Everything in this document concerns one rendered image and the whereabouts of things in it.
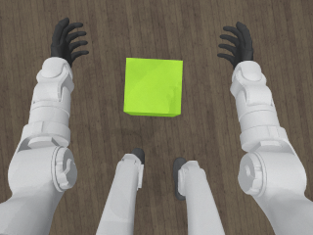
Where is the robot right thigh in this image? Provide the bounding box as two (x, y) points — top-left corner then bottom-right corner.
(178, 165), (225, 235)

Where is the robot left upper arm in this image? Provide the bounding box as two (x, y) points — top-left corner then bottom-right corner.
(0, 145), (77, 235)

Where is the carton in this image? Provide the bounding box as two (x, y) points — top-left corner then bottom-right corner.
(123, 58), (183, 118)

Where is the robot right upper arm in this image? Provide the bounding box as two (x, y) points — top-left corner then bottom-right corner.
(238, 151), (313, 235)

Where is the robot right forearm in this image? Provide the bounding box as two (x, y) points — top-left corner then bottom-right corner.
(230, 61), (307, 191)

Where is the robot left hand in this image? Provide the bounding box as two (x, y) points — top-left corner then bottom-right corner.
(50, 17), (89, 67)

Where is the robot left forearm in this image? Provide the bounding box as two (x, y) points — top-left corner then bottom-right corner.
(8, 57), (74, 192)

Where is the left robot foot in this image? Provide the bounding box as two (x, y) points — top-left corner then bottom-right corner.
(131, 148), (145, 189)

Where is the robot right hand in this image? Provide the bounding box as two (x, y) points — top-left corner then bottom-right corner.
(217, 22), (254, 70)

